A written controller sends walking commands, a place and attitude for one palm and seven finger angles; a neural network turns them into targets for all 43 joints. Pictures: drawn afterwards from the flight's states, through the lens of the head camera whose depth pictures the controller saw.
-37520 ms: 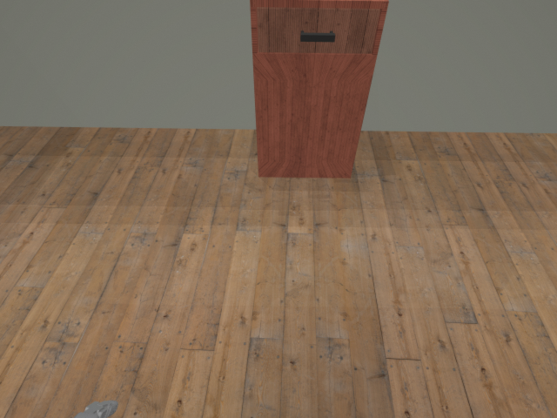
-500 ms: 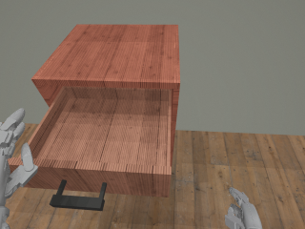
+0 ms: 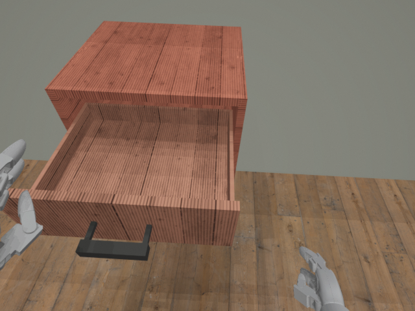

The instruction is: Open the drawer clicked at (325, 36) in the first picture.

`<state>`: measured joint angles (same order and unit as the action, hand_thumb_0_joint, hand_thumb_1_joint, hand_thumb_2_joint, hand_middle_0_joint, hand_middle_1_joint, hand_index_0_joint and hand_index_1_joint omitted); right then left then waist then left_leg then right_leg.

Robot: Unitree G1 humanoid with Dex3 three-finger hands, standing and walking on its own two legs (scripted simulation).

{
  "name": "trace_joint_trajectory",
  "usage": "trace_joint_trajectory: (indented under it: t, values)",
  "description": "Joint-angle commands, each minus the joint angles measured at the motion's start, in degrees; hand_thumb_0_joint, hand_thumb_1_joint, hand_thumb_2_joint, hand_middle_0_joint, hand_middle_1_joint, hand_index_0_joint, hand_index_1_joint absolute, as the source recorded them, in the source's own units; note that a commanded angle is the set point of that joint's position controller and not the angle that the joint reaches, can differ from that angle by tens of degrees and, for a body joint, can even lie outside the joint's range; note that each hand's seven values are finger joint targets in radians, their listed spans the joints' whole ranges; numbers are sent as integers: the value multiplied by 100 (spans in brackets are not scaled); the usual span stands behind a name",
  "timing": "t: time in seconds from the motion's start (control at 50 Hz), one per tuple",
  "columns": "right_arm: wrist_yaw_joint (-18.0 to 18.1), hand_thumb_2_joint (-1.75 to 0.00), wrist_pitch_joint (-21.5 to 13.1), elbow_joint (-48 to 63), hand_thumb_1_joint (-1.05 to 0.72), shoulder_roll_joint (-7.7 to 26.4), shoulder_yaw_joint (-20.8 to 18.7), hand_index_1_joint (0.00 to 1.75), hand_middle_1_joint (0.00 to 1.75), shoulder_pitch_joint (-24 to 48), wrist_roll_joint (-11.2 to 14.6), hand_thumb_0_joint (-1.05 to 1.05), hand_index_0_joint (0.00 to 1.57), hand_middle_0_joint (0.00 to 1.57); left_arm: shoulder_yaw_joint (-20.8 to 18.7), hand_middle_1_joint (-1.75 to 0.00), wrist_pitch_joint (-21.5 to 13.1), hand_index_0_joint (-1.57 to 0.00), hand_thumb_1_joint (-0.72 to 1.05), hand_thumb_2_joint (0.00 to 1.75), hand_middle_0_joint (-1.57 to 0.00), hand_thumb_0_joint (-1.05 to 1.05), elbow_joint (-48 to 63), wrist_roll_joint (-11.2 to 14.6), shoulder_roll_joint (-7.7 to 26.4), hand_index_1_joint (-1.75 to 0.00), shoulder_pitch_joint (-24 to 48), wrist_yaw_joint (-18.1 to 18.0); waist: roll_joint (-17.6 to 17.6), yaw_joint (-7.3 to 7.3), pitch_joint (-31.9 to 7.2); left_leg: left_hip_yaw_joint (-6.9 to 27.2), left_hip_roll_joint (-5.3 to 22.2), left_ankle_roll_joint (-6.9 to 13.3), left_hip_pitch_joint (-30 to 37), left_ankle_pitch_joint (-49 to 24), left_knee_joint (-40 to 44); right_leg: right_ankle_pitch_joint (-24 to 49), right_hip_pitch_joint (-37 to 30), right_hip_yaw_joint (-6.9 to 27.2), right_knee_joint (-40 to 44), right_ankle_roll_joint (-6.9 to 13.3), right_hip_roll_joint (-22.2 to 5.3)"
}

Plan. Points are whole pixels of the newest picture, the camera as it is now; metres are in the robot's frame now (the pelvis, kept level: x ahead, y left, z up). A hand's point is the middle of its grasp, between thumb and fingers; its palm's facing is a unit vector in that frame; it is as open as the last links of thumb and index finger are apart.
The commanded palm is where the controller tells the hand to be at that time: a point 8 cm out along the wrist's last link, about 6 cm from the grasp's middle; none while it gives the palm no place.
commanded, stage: step back with the hand held close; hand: left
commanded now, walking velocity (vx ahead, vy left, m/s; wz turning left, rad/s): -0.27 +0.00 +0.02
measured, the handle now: (117, 238) +0.25 +0.20 +0.00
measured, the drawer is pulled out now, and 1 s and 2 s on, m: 0.30 0.30 0.30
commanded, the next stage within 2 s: stop stepping back and stand still in 0.68 s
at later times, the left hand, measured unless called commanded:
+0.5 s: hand (54, 281) +0.13 +0.19 +0.17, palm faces +0.29 -0.83 -0.47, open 7.4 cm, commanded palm +0.05 +0.24 +0.19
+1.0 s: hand out of the picture -0.06 +0.17 +0.19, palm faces +0.41 -0.79 -0.47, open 7.4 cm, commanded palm -0.10 +0.21 +0.19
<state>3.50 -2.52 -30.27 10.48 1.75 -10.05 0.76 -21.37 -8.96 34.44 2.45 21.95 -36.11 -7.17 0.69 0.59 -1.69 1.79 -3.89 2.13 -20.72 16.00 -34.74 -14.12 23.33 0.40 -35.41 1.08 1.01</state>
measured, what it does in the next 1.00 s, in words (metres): walks backwards: right foot, then left foot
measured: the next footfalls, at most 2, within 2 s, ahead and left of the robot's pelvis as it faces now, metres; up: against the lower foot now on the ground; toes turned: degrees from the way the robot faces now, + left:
right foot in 0.44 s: -0.09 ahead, -0.13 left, +0.00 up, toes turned -3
left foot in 0.82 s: -0.18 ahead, +0.08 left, +0.00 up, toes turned +4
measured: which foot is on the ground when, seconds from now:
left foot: down 0.00-0.52, up 0.54-0.80, down 0.82-1.00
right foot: down 0.00-0.20, up 0.22-0.42, down 0.44-1.00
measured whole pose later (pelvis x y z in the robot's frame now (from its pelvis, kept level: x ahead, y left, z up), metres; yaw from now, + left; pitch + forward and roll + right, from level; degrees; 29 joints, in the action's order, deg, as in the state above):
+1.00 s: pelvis -0.22 -0.07 +0.00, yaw +2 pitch -1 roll +2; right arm 3.5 -5.2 -31.9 10.3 1.0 -13.0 1.2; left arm -21.7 -9.2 37.9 2.5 23.9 -39.5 -9.7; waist 2.5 -0.4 -1.2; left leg -1.3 1.2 -1.6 -14.1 16.1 -31.3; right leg -15.0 22.3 -5.0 -33.8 0.0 0.4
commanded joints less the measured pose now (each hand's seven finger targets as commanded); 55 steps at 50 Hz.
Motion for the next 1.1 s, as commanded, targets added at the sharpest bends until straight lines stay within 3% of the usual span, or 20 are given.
trace_joint_trajectory:
  t: [0.0, 0.08, 0.12, 0.16, 0.18, 0.22, 0.3, 0.4, 0.46, 0.5, 0.52, 0.58, 0.74, 0.82, 0.84, 0.86, 0.96, 1.0, 1.06, 1.08]
  values:
    - [35, -90, -282, 817, -90, 875, -423, 30, 30, 352, 25, 0, 20, 20, -550, -30, -400, -20, 90, 90, -20, 0, 1031, 28, 829, -30, 343, -154, 560, -187, -246, 392, 439, 29, -749, 995, -160, -315, -398, 1612, 1549, 400, -1251]
    - [28, -90, -264, 710, -90, 800, -354, 30, 30, 420, -26, 0, 20, 20, -563, -30, -469, -20, 90, 90, -20, 0, 1152, 13, 925, -30, 325, -221, 792, -179, -432, 124, 336, -108, 286, 917, -1287, -741, 469, 1434, 2028, 696, -1836]
    - [65, -90, -226, 706, -90, 764, -305, 30, 30, 448, -36, 0, 20, 20, -724, -30, -455, -20, 90, 90, -20, 0, 1154, 21, 987, -30, 72, -246, 328, -198, -343, 131, 507, -66, 261, 490, 406, -223, 115, 839, 1385, 373, -1327]
    - [119, -90, -270, 790, -90, 972, -408, 30, 30, 623, -58, 0, 20, 20, -867, -30, -562, -20, 90, 90, -20, 0, 1599, -40, 1114, -30, 67, -265, -1544, -121, -387, 1313, 1539, 240, -323, -730, 1776, 256, -461, 30, -370, -109, -272]
    - [79, -90, -363, 799, -90, 780, -405, 30, 30, 580, -108, 0, 20, 20, -870, -30, -628, -20, 90, 90, -20, 0, 1794, -80, 1082, -30, 89, -276, -1746, -78, -668, 1508, 2018, 398, -252, -2127, 1545, -449, -481, -83, -1026, -160, -127]
    - [29, -90, -496, 718, -90, 778, -471, 30, 30, 409, -216, 0, 20, 20, -938, -30, -692, -20, 90, 90, -20, 0, 1783, -25, 1064, -30, 0, -248, -1778, -78, -791, 1388, 2193, 632, -599, -2009, 1647, -1401, -455, 118, -2109, -173, -56]
    - [-49, -90, -660, 386, -90, 787, -535, 30, 30, 240, -139, 0, 20, 20, -585, -30, -572, -20, 90, 90, -20, 0, 1603, 37, 652, -30, -142, -225, -1077, -82, -838, 731, 1951, 441, 1018, -4217, 830, -958, 137, -115, -1024, -238, -68]
    - [-93, -90, -685, 257, -90, 898, -456, 30, 30, 482, -125, 0, 20, 20, -471, -30, -536, -20, 90, 90, -20, 0, 1172, 84, 608, -30, 121, -102, -1176, -111, -685, 737, 1888, 301, 1136, -3988, 767, -253, -324, -246, 536, -257, -64]
    - [-115, -90, -589, 383, -90, 931, -449, 30, 30, 646, -77, 0, 20, 20, -846, -30, -624, -20, 90, 90, -20, 0, 1178, 96, 959, -30, -36, -31, -759, -20, -942, 394, 1555, 108, 521, -2619, 419, 1276, -1205, -302, 1302, -220, -256]
    - [-139, -90, -481, 631, -90, 699, -499, 30, 30, 685, 155, 0, 20, 20, -830, -30, -644, -20, 90, 90, -20, 0, 1278, 158, 1053, -30, -168, -5, 1169, -46, -1402, -538, 455, -341, -282, 37, -1288, 4193, -1645, 764, 1329, 268, -1616]
    - [-107, -90, -465, 708, -90, 712, -538, 30, 30, 828, 230, 0, 20, 20, -995, -30, -646, -20, 90, 90, -20, 0, 1169, 201, 1185, -30, -439, -19, 1572, 56, -1361, -162, 55, -348, -842, 1387, -2631, 4559, -1495, 1178, 1327, 584, -2174]
    - [-25, -90, -268, 679, -90, 376, -325, 30, 30, 941, 100, 0, 20, 20, -1064, -30, -546, -20, 90, 90, -20, 0, 837, 161, 962, -30, -988, -96, 801, -55, -1146, 289, 343, -486, -1433, 1360, -3247, 3888, -1413, 846, 1160, 901, -2037]
    - [209, -90, -84, 517, -90, 730, -361, 30, 30, 483, -48, 0, 20, 20, -516, -30, -466, -20, 90, 90, -20, 0, 1268, -19, 839, -30, -108, -342, 444, -218, -941, -345, 362, -251, 139, 303, 834, 2907, -1667, 513, 1253, 284, -1331]
    - [107, -90, -324, 724, -90, 919, -539, 30, 30, 331, 30, 0, 20, 20, -623, -30, -558, -20, 90, 90, -20, 0, 1814, 11, 1026, -30, -260, -372, -1129, -40, -1138, 715, 1895, 298, 1054, -2272, 1435, -32, -797, -70, 39, -234, -418]
    - [62, -90, -430, 737, -90, 935, -572, 30, 30, 293, 80, 0, 20, 20, -640, -30, -534, -20, 90, 90, -20, 0, 1738, 50, 963, -30, -481, -357, -1044, -24, -1135, 506, 1888, 319, 1020, -2111, 1355, -542, -717, -125, -93, -229, -289]
    - [68, -90, -494, 685, -90, 770, -509, 30, 30, 323, -27, 0, 20, 20, -944, -30, -520, -20, 90, 90, -20, 0, 1891, 45, 1180, -30, -486, -384, -1779, -53, -1139, 576, 1798, 349, 659, -1536, 1590, -894, -667, -169, -366, -191, -296]
    - [7, -90, -589, 573, -90, 910, -409, 30, 30, 305, 66, 0, 20, 20, -540, -30, -337, -20, 90, 90, -20, 0, 1150, 18, 753, -30, 89, -364, -614, -190, -1, 58, 1156, 147, -852, 1178, 1385, -317, -1631, -67, 626, -248, -247]
    - [57, -90, -533, 517, -90, 929, -388, 30, 30, 376, 10, 0, 20, 20, -409, -30, -286, -20, 90, 90, -20, 0, 568, -79, 697, -30, 437, -340, 12, -204, 525, -81, 710, 83, -851, 2099, 731, -2288, -647, 649, 1603, -101, -506]
    - [68, -90, -426, 335, -90, 938, -425, 30, 30, 398, -23, 0, 20, 20, -326, -30, -241, -20, 90, 90, -20, 0, 381, -104, 865, -30, 1073, -272, 1171, -225, 546, -517, 115, -42, 186, 1250, -2325, -3914, 1443, 2417, 3113, 453, -1747]
    - [32, -90, -385, 238, -90, 905, -398, 30, 30, 348, -74, 0, 20, 20, -243, -30, -295, -20, 90, 90, -20, 0, 473, -113, 847, -30, 1345, -207, 1310, -318, 307, -371, 187, -25, 183, 892, -2606, -3295, 1278, 2022, 2932, 402, -1766]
